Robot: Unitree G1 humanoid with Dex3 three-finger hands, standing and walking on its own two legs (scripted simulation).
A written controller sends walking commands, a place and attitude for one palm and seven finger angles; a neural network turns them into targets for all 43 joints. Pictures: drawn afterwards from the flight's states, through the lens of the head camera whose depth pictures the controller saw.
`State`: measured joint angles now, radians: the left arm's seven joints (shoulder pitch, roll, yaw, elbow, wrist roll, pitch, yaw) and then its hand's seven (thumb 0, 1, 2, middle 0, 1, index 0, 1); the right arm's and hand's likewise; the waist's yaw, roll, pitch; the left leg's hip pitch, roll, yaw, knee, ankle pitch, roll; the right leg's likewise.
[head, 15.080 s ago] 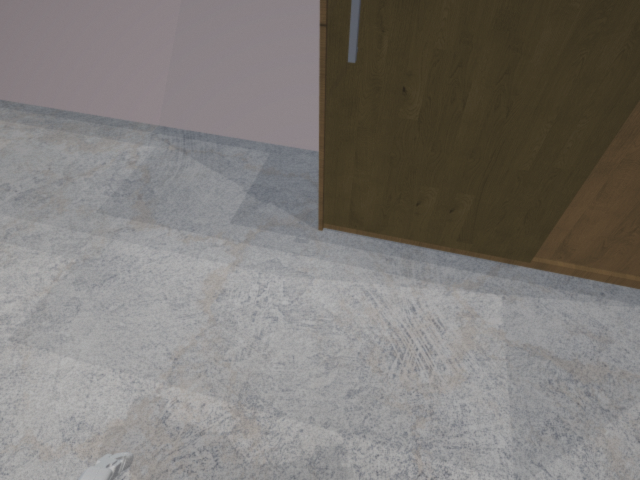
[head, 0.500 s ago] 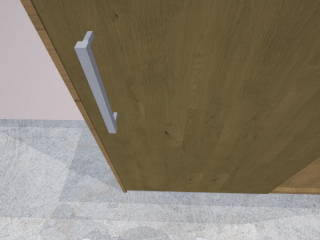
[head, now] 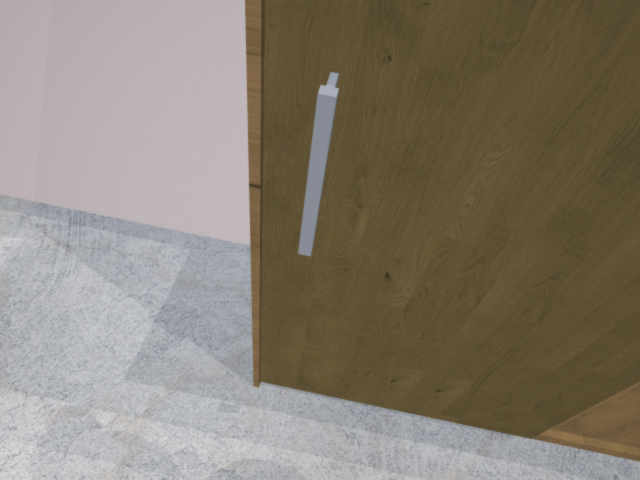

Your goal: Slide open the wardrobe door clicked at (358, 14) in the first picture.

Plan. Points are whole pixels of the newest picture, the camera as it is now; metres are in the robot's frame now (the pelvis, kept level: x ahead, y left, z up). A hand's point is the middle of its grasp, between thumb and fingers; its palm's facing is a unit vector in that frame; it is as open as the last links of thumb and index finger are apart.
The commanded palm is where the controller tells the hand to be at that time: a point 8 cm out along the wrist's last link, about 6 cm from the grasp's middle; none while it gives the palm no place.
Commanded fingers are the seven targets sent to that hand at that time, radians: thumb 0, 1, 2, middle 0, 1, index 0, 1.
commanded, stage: come to a stop and stand still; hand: left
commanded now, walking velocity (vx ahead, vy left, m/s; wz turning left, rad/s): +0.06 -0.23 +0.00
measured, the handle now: (317, 176) +0.47 +0.06 +0.14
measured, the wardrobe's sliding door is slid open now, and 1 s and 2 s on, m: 0.00 0.00 0.00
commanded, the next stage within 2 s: look again from close up in 0.94 s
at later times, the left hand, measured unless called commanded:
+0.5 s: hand out of the picture +0.09 +0.14 -0.17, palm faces -0.06 -0.98 -0.18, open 7.3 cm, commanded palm none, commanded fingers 0.00 0.90 0.90 -0.20 -0.30 -0.20 -0.30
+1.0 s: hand out of the picture +0.01 +0.10 -0.17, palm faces +0.04 -0.98 -0.21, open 7.2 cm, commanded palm none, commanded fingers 0.00 0.90 0.90 -0.20 -0.30 -0.20 -0.30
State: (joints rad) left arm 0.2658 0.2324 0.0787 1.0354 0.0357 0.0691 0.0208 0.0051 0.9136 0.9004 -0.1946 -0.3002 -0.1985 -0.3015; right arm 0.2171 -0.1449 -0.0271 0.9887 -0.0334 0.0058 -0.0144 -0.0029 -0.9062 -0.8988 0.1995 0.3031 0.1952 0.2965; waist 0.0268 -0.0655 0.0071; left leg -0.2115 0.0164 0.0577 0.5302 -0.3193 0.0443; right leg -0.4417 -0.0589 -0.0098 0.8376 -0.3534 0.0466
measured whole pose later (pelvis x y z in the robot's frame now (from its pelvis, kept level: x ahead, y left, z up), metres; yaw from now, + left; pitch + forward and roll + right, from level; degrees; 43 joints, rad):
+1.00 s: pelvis +0.00 -0.08 +0.00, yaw -1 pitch -1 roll +0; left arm 0.27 0.15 0.03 1.12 0.02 0.01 0.03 -0.01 0.93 0.90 -0.19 -0.30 -0.20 -0.30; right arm 0.26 -0.15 -0.03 1.13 -0.02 0.01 -0.04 0.01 -0.92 -0.90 0.20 0.30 0.20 0.30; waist 0.00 0.01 0.04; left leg -0.16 0.10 0.07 0.43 -0.25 -0.06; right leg -0.15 0.01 -0.10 0.43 -0.27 -0.04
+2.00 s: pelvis +0.00 -0.04 +0.00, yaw -1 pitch +0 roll +1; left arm 0.44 0.21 0.05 0.34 -0.10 0.04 0.11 0.03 0.93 0.89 -0.20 -0.31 -0.20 -0.32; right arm 0.35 -0.19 0.01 0.95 0.03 -0.20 -0.06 0.02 -0.92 -0.90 0.20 0.30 0.20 0.30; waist 0.02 -0.02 0.02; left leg -0.20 -0.02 0.08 0.50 -0.31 0.02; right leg -0.24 -0.07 -0.05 0.56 -0.32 0.02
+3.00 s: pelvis -0.03 -0.03 -0.02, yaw +0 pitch +2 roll -2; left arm 0.20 0.37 0.34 0.02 -0.33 -0.15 -0.43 0.00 -0.20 0.43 -0.28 -1.01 -0.28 -1.01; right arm 0.26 -0.28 0.03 0.61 0.05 -0.35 -0.10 0.01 -0.90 -0.90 0.20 0.30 0.20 0.30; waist 0.02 0.02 -0.03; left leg -0.42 0.02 0.04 0.76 -0.38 0.04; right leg -0.39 -0.05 -0.09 0.69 -0.34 0.02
